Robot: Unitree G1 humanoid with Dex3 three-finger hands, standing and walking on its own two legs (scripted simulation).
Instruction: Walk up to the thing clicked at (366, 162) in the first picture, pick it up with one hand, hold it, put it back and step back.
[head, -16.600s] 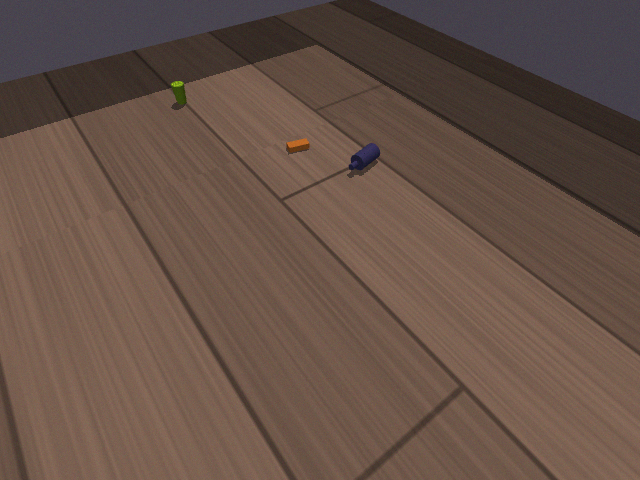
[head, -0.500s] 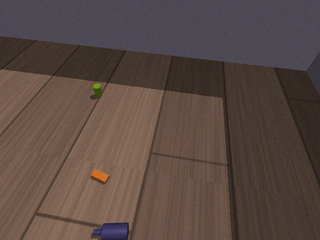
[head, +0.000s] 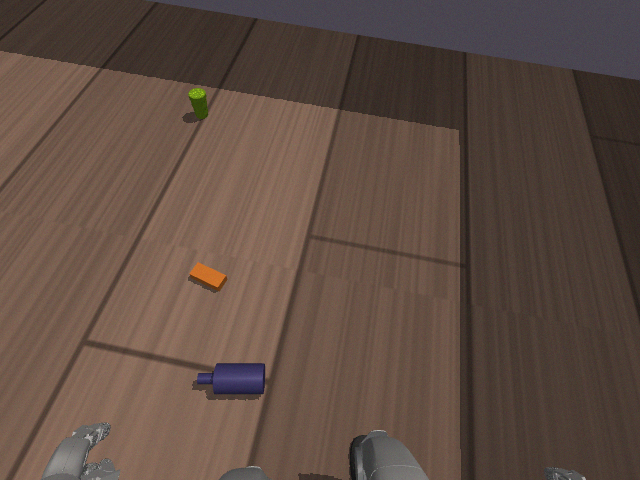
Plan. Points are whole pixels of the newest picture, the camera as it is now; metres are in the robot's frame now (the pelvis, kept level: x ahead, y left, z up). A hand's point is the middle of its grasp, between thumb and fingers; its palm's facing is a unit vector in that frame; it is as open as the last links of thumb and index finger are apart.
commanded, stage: walk up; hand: left
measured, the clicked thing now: (231, 378) +0.41 +0.21 -0.71
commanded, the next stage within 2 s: none
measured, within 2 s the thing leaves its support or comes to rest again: neither
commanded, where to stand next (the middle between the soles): +0.05 -0.03 m, yaw -2 degrees
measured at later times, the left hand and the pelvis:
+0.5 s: hand out of the picture +0.14 +0.23 -0.11, palm faces -0.15 -0.89 -0.43, open 7.4 cm; pelvis +0.03 -0.05 +0.01, yaw -6 degrees
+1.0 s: hand (136, 448) +0.18 +0.24 -0.15, palm faces -0.04 -0.92 -0.39, open 7.4 cm; pelvis +0.03 -0.02 +0.00, yaw -1 degrees
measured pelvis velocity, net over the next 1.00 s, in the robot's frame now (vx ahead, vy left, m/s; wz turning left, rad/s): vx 0.03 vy -0.02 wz -0.02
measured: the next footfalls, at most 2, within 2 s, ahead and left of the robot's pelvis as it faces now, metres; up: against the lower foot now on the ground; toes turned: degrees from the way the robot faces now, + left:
right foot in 0.46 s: +0.12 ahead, -0.18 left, +0.00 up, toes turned -6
left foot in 0.94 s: +0.09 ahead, +0.09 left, +0.00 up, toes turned -3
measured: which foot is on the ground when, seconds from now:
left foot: down 0.00-0.48, up 0.50-0.92, down 0.94-1.00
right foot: down 0.00-0.02, up 0.04-0.44, down 0.46-0.98, up 1.00-1.00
